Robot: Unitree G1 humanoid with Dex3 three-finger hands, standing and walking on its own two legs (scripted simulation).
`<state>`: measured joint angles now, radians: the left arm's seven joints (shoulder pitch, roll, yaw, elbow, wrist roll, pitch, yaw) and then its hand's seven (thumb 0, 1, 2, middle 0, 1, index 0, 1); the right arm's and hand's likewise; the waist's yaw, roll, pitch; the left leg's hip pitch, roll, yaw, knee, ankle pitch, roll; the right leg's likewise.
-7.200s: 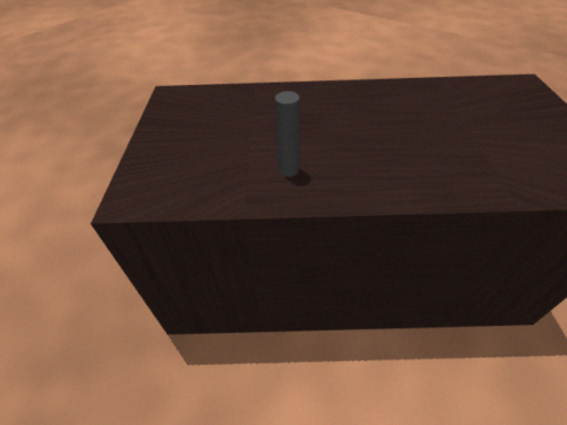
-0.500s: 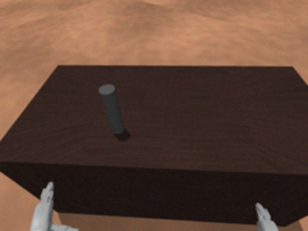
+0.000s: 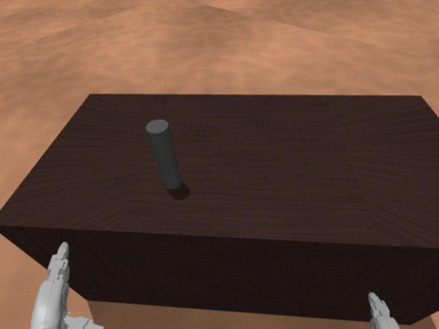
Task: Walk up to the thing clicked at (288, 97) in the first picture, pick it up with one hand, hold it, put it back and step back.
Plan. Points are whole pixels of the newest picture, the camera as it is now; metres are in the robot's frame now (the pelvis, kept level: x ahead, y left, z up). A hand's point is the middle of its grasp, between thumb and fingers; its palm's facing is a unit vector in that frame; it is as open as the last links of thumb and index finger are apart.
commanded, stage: rise first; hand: left
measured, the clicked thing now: (165, 157) +0.54 +0.21 -0.02
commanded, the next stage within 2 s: go down in 0.32 s
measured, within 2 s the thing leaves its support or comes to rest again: neither
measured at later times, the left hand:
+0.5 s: hand (84, 297) +0.17 +0.25 +0.03, palm faces +0.30 -0.89 -0.35, open 17.7 cm
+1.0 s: hand (75, 219) +0.30 +0.32 +0.05, palm faces +0.18 -0.98 -0.05, open 17.7 cm
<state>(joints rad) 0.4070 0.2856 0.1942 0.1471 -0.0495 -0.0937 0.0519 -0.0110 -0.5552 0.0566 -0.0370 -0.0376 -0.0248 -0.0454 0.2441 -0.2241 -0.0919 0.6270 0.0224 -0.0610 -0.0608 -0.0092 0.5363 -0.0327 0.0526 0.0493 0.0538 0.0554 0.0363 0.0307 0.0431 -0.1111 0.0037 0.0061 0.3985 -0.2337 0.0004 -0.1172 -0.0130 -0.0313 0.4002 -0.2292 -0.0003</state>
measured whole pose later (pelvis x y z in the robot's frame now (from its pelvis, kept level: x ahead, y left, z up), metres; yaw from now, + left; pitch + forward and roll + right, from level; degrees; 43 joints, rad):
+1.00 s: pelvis -0.01 +0.00 -0.01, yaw +0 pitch +3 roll +0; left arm -0.19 0.51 0.49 0.74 -0.28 -0.30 -0.43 -0.01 -0.61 0.05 -0.06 -0.07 -0.06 -0.06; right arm 0.20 -0.25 -0.05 0.66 0.04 -0.14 -0.08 -0.01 0.52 -0.04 0.05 0.05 0.05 0.06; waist -0.04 -0.01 -0.03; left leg -0.36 0.01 0.00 0.60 -0.30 0.00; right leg -0.35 -0.01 -0.04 0.58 -0.29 0.00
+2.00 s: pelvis -0.01 +0.01 -0.05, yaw -1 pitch +15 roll -3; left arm -0.60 0.79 0.63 1.13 -0.23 -0.27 -0.58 -0.01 -0.61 0.10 -0.05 -0.07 -0.05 -0.07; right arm 0.27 -0.26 0.06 0.47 0.01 -0.20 -0.07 -0.01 0.54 -0.05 0.05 0.05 0.05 0.06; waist -0.11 -0.02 -0.11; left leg -0.73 0.03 -0.01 0.88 -0.42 0.01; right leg -0.70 0.01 -0.04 0.81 -0.37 0.01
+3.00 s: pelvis -0.01 +0.02 -0.07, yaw -1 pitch +20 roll -4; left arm -0.79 0.96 0.66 1.24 -0.15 -0.21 -0.57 -0.01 -0.61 0.09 -0.06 -0.06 -0.05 -0.07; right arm 0.33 -0.28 0.06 0.27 0.00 -0.18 -0.06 -0.01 0.55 -0.05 0.05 0.05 0.06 0.06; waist -0.17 -0.02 -0.13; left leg -0.89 0.04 -0.03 1.03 -0.48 0.02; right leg -0.84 0.01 -0.06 0.92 -0.42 0.02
